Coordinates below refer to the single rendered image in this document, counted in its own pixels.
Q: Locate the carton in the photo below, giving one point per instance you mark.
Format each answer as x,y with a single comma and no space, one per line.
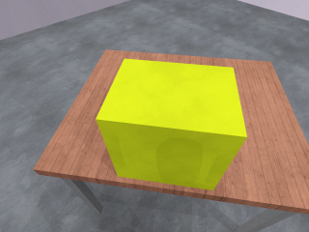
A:
172,123

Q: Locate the table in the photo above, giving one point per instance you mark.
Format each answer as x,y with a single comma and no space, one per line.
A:
270,170

